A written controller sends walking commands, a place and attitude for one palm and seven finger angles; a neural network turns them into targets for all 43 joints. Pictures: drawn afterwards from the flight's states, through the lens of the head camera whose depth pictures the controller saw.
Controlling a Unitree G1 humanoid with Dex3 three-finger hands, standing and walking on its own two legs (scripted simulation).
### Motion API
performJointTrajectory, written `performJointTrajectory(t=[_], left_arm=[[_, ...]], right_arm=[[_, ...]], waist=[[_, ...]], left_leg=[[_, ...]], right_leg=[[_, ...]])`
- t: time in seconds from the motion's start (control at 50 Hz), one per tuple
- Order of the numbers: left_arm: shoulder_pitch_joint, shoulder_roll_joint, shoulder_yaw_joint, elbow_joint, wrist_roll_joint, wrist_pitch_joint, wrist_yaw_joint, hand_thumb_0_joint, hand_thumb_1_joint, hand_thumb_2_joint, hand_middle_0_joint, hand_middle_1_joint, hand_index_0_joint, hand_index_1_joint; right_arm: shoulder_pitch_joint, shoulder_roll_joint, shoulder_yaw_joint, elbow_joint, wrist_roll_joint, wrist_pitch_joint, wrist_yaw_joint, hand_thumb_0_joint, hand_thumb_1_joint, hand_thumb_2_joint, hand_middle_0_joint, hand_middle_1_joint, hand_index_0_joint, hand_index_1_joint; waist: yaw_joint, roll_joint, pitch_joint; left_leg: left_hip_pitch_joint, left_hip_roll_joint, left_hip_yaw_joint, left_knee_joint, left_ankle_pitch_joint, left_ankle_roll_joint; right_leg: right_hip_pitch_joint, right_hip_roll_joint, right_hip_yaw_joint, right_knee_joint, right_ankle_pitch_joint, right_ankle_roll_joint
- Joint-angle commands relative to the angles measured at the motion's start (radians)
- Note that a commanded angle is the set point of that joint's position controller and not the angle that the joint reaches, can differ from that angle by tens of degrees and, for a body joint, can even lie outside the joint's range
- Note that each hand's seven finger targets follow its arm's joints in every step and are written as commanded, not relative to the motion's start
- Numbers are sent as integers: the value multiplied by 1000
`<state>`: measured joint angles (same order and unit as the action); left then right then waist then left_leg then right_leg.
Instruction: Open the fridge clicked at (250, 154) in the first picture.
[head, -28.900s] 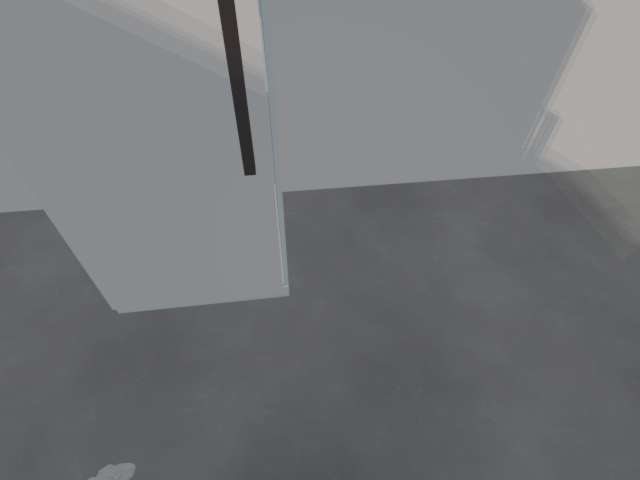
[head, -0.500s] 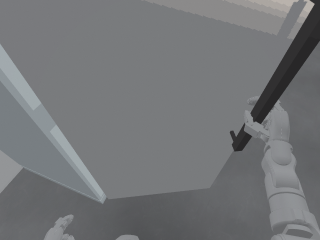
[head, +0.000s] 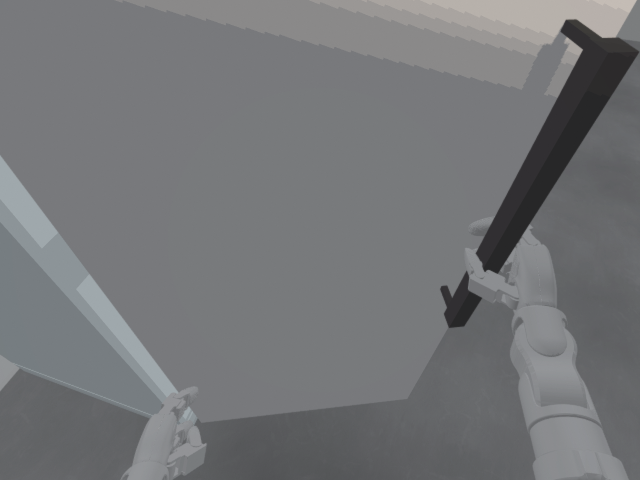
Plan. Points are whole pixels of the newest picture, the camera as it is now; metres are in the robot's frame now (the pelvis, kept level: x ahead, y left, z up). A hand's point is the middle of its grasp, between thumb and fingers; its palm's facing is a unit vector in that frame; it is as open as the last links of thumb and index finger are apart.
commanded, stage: loosen the grip on the handle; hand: right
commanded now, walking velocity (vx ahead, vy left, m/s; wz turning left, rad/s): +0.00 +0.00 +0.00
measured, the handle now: (497, 217) +0.40 -0.20 +0.13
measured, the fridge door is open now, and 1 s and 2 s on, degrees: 66 66 66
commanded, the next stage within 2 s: slip the hand off the handle in 0.54 s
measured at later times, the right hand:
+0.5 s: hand (480, 279) +0.35 -0.19 +0.07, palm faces +0.19 +0.96 -0.19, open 13.8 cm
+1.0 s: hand (524, 280) +0.36 -0.25 +0.06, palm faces +0.21 +0.96 -0.17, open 14.7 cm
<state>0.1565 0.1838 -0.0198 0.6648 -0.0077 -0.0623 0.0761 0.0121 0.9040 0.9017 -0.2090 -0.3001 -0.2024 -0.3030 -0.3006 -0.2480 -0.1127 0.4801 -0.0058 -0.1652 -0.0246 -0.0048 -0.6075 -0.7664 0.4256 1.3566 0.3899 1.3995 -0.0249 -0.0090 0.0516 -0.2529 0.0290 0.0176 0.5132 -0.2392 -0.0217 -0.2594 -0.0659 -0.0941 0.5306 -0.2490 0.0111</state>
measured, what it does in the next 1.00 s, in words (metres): stands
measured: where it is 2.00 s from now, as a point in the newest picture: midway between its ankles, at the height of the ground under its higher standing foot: outside the picture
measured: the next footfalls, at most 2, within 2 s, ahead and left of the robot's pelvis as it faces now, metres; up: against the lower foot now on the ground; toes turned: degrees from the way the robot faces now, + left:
none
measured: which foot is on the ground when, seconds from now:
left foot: down 0.00-1.00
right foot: down 0.00-1.00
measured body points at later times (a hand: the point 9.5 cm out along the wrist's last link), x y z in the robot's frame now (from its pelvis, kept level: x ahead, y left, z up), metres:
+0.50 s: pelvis -0.03 +0.02 -0.02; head -0.01 +0.02 +0.43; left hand +0.07 +0.28 -0.12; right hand +0.34 -0.24 +0.08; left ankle +0.02 +0.13 -0.74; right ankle +0.02 -0.12 -0.73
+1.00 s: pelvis +0.02 -0.01 -0.02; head +0.04 -0.01 +0.43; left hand +0.17 +0.24 -0.11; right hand +0.34 -0.30 +0.07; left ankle +0.02 +0.13 -0.73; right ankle +0.02 -0.12 -0.73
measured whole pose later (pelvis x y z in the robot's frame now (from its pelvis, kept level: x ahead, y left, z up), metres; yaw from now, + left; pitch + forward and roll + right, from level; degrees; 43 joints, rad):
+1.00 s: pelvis +0.02 -0.01 -0.02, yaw +0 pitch +7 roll +1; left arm 0.25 0.25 -0.01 0.64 -0.03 -0.14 0.06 0.01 0.91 0.90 -0.21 -0.30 -0.20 -0.30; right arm -0.20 -0.34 -0.26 0.45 0.11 -0.22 0.09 -0.01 0.55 -0.20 0.25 1.15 0.26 1.16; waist -0.02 -0.02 -0.09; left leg -0.48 0.02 0.02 0.72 -0.36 -0.03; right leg -0.50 -0.01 0.01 0.77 -0.38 -0.01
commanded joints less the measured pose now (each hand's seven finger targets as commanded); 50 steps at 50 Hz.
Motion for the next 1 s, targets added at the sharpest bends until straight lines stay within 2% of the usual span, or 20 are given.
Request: performJointTrajectory(t=[0.0,0.02,0.04,0.1,0.18,0.26,0.32,0.34,0.36,0.38,0.4,0.48,0.6,0.62,0.66,0.68,0.74,0.8,0.88,0.98], left_arm=[[85,178,81,-113,-32,-109,-23,0,900,900,-200,-300,-200,-300],[64,194,80,-106,-22,-110,-27,0,900,900,-200,-300,-200,-300],[53,191,78,-106,-15,-110,-30,0,900,900,-200,-300,-200,-300],[37,189,62,-137,-15,-116,-43,0,900,900,-200,-300,-200,-300],[24,205,64,-148,-22,-126,-25,0,900,900,-200,-300,-200,-300],[41,207,56,-141,-32,-151,-7,0,900,900,-200,-300,-200,-300],[54,214,57,-130,-33,-157,0,0,900,900,-200,-300,-200,-300],[53,219,63,-135,-31,-155,2,0,900,900,-200,-300,-200,-300],[40,214,52,-146,-31,-156,3,0,900,900,-200,-300,-200,-300],[50,219,56,-135,-28,-154,5,0,900,900,-200,-300,-200,-300],[45,211,50,-144,-31,-157,5,0,900,900,-200,-300,-200,-300],[45,215,50,-134,-23,-168,12,0,900,900,-200,-300,-200,-300],[84,210,58,-134,-14,-169,0,0,900,900,-200,-300,-200,-300],[96,219,59,-118,-14,-158,5,0,900,900,-200,-300,-200,-300],[89,213,59,-130,-16,-143,6,0,900,900,-200,-300,-200,-300],[82,215,61,-134,-14,-137,8,0,900,900,-200,-300,-200,-300],[86,203,62,-146,-13,-136,2,0,900,900,-200,-300,-200,-300],[98,204,69,-147,-10,-136,-1,0,900,900,-200,-300,-200,-300],[98,211,66,-136,-18,-132,3,0,900,900,-200,-300,-200,-300],[92,216,67,-150,-23,-125,10,0,900,900,-200,-300,-200,-300]], right_arm=[[-258,-54,-95,-110,62,13,44,0,-538,-725,450,1400,450,1400],[-312,-145,-177,-148,96,-11,45,0,-417,-667,450,1400,450,1400],[-289,-212,-228,-117,98,-23,35,0,-296,-608,450,1400,450,1400],[-412,-157,-114,-95,43,-90,4,0,67,-433,450,1400,450,1400],[-498,-270,-161,-45,28,-168,-23,0,550,-200,423,1367,423,1367],[-577,-209,-65,-27,57,-183,1,0,550,-200,370,1300,370,1300],[-546,-252,-112,4,76,-179,-1,0,550,-200,330,1250,330,1250],[-439,-336,-193,8,76,-177,0,0,550,-200,317,1233,317,1233],[-452,-299,-145,-25,78,-176,9,0,550,-200,303,1217,303,1217],[-434,-336,-193,-8,78,-176,3,0,550,-200,290,1200,290,1200],[-428,-287,-143,-24,81,-175,11,0,550,-200,277,1183,277,1183],[-412,-290,-168,-65,111,-181,16,0,550,-200,250,1150,250,1150],[-292,-255,-168,-141,108,-173,20,0,550,-200,250,1150,250,1150],[-283,-330,-236,-68,102,-161,17,0,550,-200,250,1150,250,1150],[-289,-346,-253,-101,100,-152,23,0,550,-200,250,1150,250,1150],[-270,-374,-283,-129,96,-152,21,0,550,-200,250,1150,250,1150],[-269,-316,-234,-220,100,-152,42,0,550,-200,250,1150,250,1150],[-200,-296,-227,-268,110,-157,65,0,550,-200,250,1150,250,1150],[-211,-252,-178,-247,126,-131,102,0,550,-200,250,1150,250,1150],[-193,-307,-229,-279,132,-99,121,0,550,-200,250,1150,250,1150]], waist=[[25,-98,-441],[-2,-185,-450],[-8,-165,-411],[43,7,-278],[47,76,-229],[59,37,-272],[45,50,-302],[10,62,-318],[23,30,-316],[18,65,-317],[26,41,-299],[34,49,-275],[24,33,-355],[30,62,-318],[24,65,-337],[10,41,-351],[14,-63,-429],[13,-77,-464],[48,-41,-360],[21,-64,-387]], left_leg=[[-40,-21,75,60,309,37],[-65,-16,50,34,252,36],[-48,-20,42,20,227,40],[-117,-24,42,14,28,36],[-179,-12,-8,-18,-241,29],[-199,-14,-32,-20,-313,31],[-174,-14,-42,-18,-319,31],[-134,-9,-55,-25,-335,31],[-130,-6,-61,-25,-325,29],[-115,-6,-62,-25,-312,31],[-132,-8,-60,-24,-307,29],[-143,-15,-59,-18,-276,30],[-109,-29,-17,60,16,33],[-123,-28,-20,64,34,30],[-109,-23,-19,74,38,26],[-89,-24,-20,82,70,31],[-95,-31,1,120,167,41],[-100,-39,11,141,235,43],[-172,-44,27,135,186,41],[-155,-41,30,145,178,49]], right_leg=[[235,15,74,-11,634,44],[256,23,67,2,556,43],[184,45,43,4,368,22],[-17,54,52,-10,29,-12],[-119,65,44,-3,-212,-29],[-124,77,37,19,-262,-29],[-153,82,51,32,-262,-32],[-176,83,47,33,-244,-33],[-181,90,40,37,-231,-37],[-192,86,50,37,-214,-39],[-190,83,50,35,-215,-39],[-192,77,62,50,-190,-43],[-132,70,63,83,27,-41],[-167,71,61,94,29,-40],[-180,75,60,94,31,-39],[-167,73,61,95,61,-40],[-89,70,67,110,166,-30],[-44,57,78,133,282,-25],[-62,46,103,134,260,-18],[-55,49,119,132,279,-8]])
